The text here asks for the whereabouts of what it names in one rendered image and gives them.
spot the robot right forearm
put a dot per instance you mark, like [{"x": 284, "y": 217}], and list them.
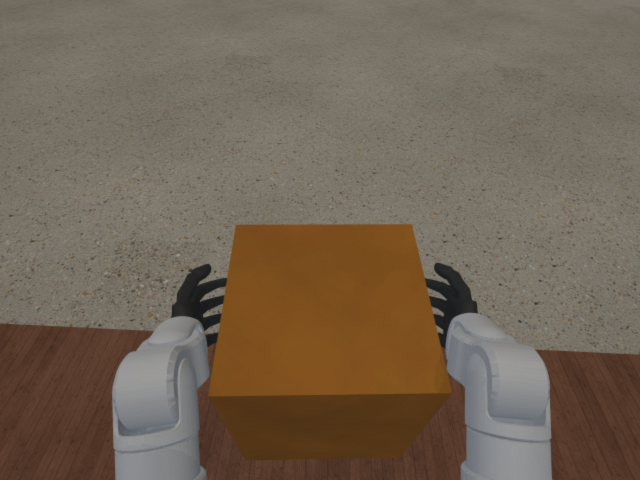
[{"x": 507, "y": 401}]

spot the robot left hand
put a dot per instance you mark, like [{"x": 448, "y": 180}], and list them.
[{"x": 189, "y": 296}]

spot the robot right hand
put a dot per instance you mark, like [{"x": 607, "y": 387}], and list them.
[{"x": 458, "y": 295}]

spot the robot left forearm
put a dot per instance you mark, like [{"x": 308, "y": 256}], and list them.
[{"x": 155, "y": 404}]

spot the carton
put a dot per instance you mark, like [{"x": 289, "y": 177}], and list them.
[{"x": 327, "y": 345}]

